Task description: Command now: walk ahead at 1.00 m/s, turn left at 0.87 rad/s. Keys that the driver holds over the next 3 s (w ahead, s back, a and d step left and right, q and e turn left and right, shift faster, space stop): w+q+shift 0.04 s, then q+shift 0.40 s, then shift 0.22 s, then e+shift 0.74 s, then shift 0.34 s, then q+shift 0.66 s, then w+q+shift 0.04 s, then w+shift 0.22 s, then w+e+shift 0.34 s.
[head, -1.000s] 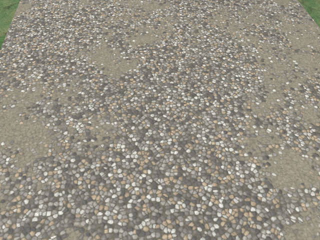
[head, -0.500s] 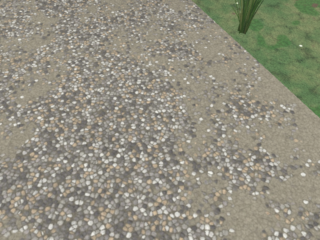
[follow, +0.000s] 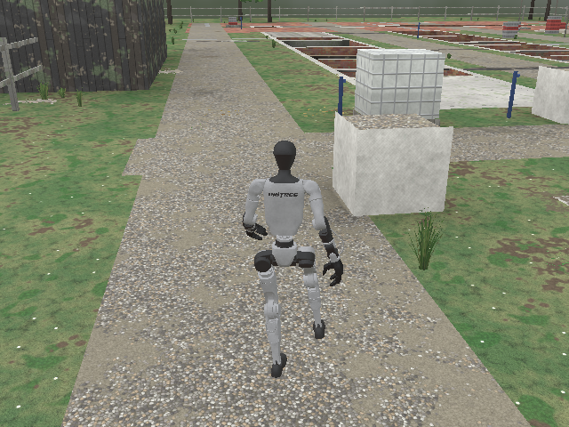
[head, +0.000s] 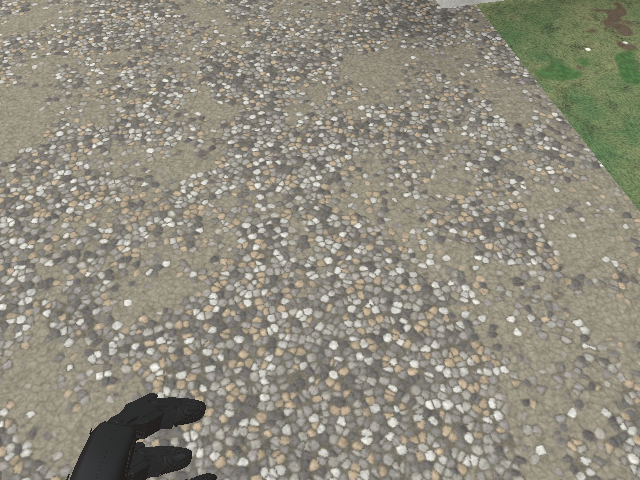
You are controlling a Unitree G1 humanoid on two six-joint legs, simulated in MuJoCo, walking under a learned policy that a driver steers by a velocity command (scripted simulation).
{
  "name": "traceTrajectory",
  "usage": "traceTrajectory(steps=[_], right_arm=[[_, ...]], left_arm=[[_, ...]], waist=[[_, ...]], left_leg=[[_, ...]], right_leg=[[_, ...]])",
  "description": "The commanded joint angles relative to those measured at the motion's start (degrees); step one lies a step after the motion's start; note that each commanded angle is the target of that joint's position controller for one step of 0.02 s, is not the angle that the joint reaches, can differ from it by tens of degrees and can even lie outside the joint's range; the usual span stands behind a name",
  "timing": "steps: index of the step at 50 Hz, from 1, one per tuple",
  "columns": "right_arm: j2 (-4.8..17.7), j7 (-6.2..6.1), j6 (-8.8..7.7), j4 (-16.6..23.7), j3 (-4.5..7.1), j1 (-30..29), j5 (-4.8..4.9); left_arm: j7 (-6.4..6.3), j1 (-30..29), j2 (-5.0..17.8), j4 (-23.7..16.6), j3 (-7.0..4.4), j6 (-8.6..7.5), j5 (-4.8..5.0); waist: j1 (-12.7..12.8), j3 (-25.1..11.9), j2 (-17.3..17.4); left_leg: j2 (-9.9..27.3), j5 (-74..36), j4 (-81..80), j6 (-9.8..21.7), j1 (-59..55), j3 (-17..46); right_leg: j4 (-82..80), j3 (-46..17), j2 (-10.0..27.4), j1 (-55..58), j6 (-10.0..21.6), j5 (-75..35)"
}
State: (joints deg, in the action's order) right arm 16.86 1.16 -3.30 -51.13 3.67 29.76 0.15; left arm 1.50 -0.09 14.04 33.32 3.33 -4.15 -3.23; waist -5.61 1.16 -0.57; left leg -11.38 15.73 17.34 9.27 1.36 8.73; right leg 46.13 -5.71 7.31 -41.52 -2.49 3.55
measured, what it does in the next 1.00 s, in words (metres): walks ahead, turning left: right foot, then left foot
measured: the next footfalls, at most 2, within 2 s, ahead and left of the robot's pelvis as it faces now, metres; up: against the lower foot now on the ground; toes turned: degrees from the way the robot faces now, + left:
right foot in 0.14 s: +0.37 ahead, -0.16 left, +0.00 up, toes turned +11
left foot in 0.54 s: +0.47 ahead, +0.13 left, +0.00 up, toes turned +31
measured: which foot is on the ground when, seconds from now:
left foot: down 0.00-0.14, up 0.16-0.52, down 0.54-0.94, up 0.96-1.00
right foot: up 0.00-0.12, down 0.14-0.54, up 0.56-0.92, down 0.94-1.00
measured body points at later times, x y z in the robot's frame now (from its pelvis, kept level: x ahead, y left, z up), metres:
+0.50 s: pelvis +0.34 -0.02 -0.01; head +0.38 +0.01 +0.44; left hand +0.23 +0.26 -0.13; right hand +0.67 -0.14 -0.07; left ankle +0.44 +0.12 -0.71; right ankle +0.33 -0.17 -0.74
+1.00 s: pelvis +0.41 -0.01 -0.01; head +0.43 -0.03 +0.44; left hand +0.37 +0.27 -0.12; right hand +0.65 -0.19 -0.13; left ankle +0.42 +0.11 -0.71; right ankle +0.44 -0.09 -0.74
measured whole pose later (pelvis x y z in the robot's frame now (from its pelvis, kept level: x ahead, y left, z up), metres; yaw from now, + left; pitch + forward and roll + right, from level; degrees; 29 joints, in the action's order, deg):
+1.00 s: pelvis +0.41 -0.01 -0.01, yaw +23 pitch +0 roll +2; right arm 14.7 -2.1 3.3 -41.6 2.6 9.1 -1.4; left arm 0.6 17.6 14.3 42.0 -2.4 3.4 -1.3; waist 1.9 1.5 1.8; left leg -2.0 22.1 44.6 0.5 26.2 -2.6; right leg 35.6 -0.6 -1.6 -16.1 3.6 19.4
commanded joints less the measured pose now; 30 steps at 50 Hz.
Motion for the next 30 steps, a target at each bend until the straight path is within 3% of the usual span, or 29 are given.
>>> traceTrajectory(steps=[1,3,4,5,6,7,8,9,10,11,12,13,15,17,20,22,24,25,26,27,28,29,30], right_arm=[[10.36,-0.02,-1.3,4.14,2.87,-1.22,0.63],[10.85,-0.64,-0.81,3.91,3.29,-0.95,0.34],[11.3,-1.01,-0.56,3.73,3.46,-0.91,0.3],[12.42,-1.25,-0.6,3.72,3.76,-1.22,0.18],[13.74,-1.24,-0.85,4.58,4.13,-4.72,0.54],[10.33,-1.19,-1.37,6.53,3.41,-7.58,1.2],[1.21,-2.32,-1.24,8.36,1.43,-2.85,2.0],[7.12,-3.24,0.04,10.59,1.63,-0.81,2.74],[9.76,-3.17,0.96,9.69,2.32,-5.77,0.65],[9.53,-2.35,1.64,10.26,2.52,-10.76,-0.3],[8.05,-1.4,2.42,10.73,2.35,-12.73,-0.9],[6.3,-0.4,3.6,11.32,2.1,-13.95,-1.63],[3.04,0.63,5.46,13.09,1.33,-14.01,-1.83],[2.58,1.41,6.18,15.92,0.93,-16.54,-2.34],[2.2,2.59,6.21,17.05,0.16,-17.28,-1.77],[3.24,2.91,6.46,17.04,0.36,-18.61,-1.51],[4.61,2.83,6.32,17.54,0.71,-19.77,-2.08],[5.51,2.57,5.84,17.16,1.1,-18.09,-2.55],[6.25,2.02,4.99,15.57,1.62,-13.46,-3.21],[8.74,0.97,3.85,14.32,2.38,-9.59,-3.94],[14.92,-0.05,3.52,16.33,3.16,-12.65,-2.85],[16.81,-0.25,4.02,18.8,4.13,-10.95,0.16],[13.94,-0.92,4.73,18.99,3.36,-13.61,0.14]], left_arm=[[0.0,-6.81,4.95,-4.98,-1.22,-0.54,1.16],[-0.48,-7.33,5.6,-5.57,-1.43,-1.0,1.05],[-1.04,-5.02,6.5,-4.96,-1.86,-1.35,0.67],[-1.84,-0.11,8.55,-3.8,-2.74,-1.84,0.62],[-2.62,9.35,10.46,-1.54,-3.69,-2.55,0.91],[-3.36,20.96,14.04,1.14,-5.08,-3.16,0.01],[-3.29,27.95,17.43,2.36,-6.13,-2.9,-1.77],[-2.54,27.19,17.69,2.28,-7.36,-1.7,0.0],[-2.78,21.02,11.43,0.43,-6.39,-1.03,0.95],[-2.83,17.94,6.35,1.24,-4.95,-0.78,0.88],[-2.99,17.34,5.16,2.32,-4.65,-0.43,0.55],[-3.39,17.98,5.44,3.39,-4.73,-0.4,0.97],[-2.98,16.97,6.37,4.78,-5.38,-0.71,2.15],[-2.79,12.98,7.73,4.59,-6.01,-1.14,2.6],[-2.37,7.53,8.66,4.65,-6.7,-1.33,2.74],[-2.11,8.86,9.98,5.08,-7.5,-1.08,3.15],[-1.96,12.22,11.43,5.46,-8.28,-0.46,3.61],[-1.9,13.77,12.32,5.64,-8.67,0.19,3.82],[-1.82,14.8,12.67,5.64,-8.82,1.09,4.09],[-1.7,18.14,12.35,5.71,-8.71,1.82,3.58],[-1.38,24.86,6.55,4.25,-7.47,3.14,1.65],[-2.51,26.91,9.27,3.7,-7.62,5.04,1.42],[-3.05,22.32,9.81,3.69,-7.48,6.0,1.52]], waist=[[-0.32,3.11,3.04],[-0.57,2.22,3.31],[0.29,0.16,2.87],[2.55,-3.8,3.79],[8.35,-8.14,4.68],[13.19,-15.0,3.59],[10.69,-24.15,-11.62],[10.82,-36.36,-15.63],[10.31,-30.43,-7.61],[10.32,-20.41,-6.14],[9.43,-14.7,-5.74],[8.76,-9.79,-6.76],[5.44,-5.76,-7.16],[3.15,-3.7,-7.21],[0.54,-3.56,-8.5],[1.12,-3.04,-7.37],[2.29,-2.51,-6.2],[1.99,-3.34,-5.41],[0.13,-5.43,-2.97],[-1.43,-7.64,3.96],[5.25,-9.08,15.98],[1.64,-23.15,12.81],[1.87,-19.57,7.38]], left_leg=[[11.24,-28.16,-7.18,3.91,13.31,12.8],[11.39,-36.85,-1.95,1.99,7.06,13.0],[10.31,-46.4,3.67,-0.06,4.93,12.6],[9.53,-52.98,11.84,-2.45,4.17,13.05],[7.84,-50.41,23.5,-4.41,7.31,13.18],[6.19,-34.76,37.58,-5.64,14.88,11.27],[0.75,22.72,58.18,-6.7,29.42,1.89],[2.62,21.14,70.03,-7.4,36.61,-0.92],[7.73,13.06,65.72,-7.43,37.35,-2.04],[8.66,9.59,62.11,-8.39,40.13,-3.76],[10.03,9.05,61.16,-9.22,42.07,-4.23],[11.19,8.97,59.67,-9.8,41.13,-4.56],[12.54,8.63,55.13,-10.16,38.41,-5.32],[13.91,3.62,47.86,-9.88,36.78,-6.15],[13.52,-13.14,30.67,-8.01,22.89,-10.13],[12.06,-15.45,25.94,-6.99,18.43,-13.15],[10.42,-11.47,22.03,-5.35,15.99,-13.83],[8.92,-9.17,19.97,-4.21,13.69,-13.93],[6.85,-9.77,15.94,-2.83,8.47,-14.12],[10.12,-23.66,11.04,-0.87,0.86,-8.6],[28.39,-66.08,16.49,3.89,-4.93,11.38],[35.41,-61.55,10.18,13.09,-8.63,24.12],[33.19,-42.74,6.48,12.42,-3.89,21.14]], right_leg=[[-9.49,6.94,-5.7,13.94,0.12,-10.76],[-15.47,6.27,-7.47,15.69,1.08,-9.19],[-18.42,6.59,-9.84,20.35,1.71,-7.29],[-19.8,5.99,-11.4,27.83,2.34,-6.44],[-22.54,3.67,-8.88,38.78,3.17,-11.46],[-18.86,-1.81,0.02,53.25,4.9,-14.35],[-8.72,-16.64,22.82,70.49,8.75,-50.51],[-10.55,-30.19,26.91,75.75,15.51,-50.01],[-14.03,-20.84,20.8,66.66,13.51,-41.16],[-16.1,-12.99,15.87,59.45,11.43,-36.7],[-18.22,-8.9,13.5,54.43,10.99,-34.18],[-20.53,-5.71,12.45,47.75,10.81,-34.09],[-24.68,-1.75,12.81,38.68,10.98,-31.36],[-28.01,2.93,13.42,33.03,11.08,-30.33],[-27.93,15.01,8.37,24.29,7.17,-22.81],[-24.88,17.77,8.64,24.58,5.46,-21.13],[-19.62,17.71,9.45,26.54,4.78,-23.38],[-13.99,17.84,9.41,27.85,4.63,-24.61],[-4.77,18.63,8.13,27.83,3.89,-23.23],[9.52,19.2,4.93,22.54,1.7,-7.82],[29.16,18.73,-2.48,10.5,-0.87,40.4],[35.88,8.01,-5.81,8.78,-1.7,37.77],[35.32,5.62,-3.85,7.53,-1.18,32.71]])
Over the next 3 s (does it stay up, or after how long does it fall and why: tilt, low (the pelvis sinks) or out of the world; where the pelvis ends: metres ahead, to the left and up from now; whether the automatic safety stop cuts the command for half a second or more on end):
stays up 0.63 0.08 0.00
